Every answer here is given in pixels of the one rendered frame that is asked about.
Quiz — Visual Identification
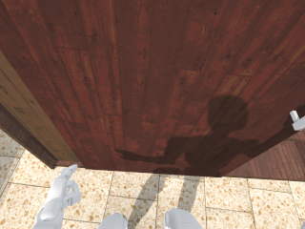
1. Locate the robot thigh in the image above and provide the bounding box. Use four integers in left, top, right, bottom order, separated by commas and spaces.
97, 214, 128, 229
163, 208, 203, 229

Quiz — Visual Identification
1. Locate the handle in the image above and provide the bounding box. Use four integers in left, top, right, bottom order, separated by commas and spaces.
290, 111, 305, 131

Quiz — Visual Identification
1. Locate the wardrobe door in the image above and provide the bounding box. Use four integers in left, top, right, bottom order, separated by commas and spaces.
0, 51, 80, 162
0, 0, 305, 177

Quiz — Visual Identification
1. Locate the left robot forearm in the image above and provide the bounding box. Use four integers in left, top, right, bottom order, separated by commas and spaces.
31, 200, 64, 229

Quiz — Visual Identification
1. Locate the left robot hand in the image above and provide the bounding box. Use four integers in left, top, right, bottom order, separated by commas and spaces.
45, 164, 82, 209

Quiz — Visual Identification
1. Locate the robot right thigh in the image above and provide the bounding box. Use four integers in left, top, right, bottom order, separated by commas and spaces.
163, 208, 203, 229

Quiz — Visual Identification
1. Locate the robot left thigh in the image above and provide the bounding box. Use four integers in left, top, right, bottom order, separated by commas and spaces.
97, 214, 128, 229

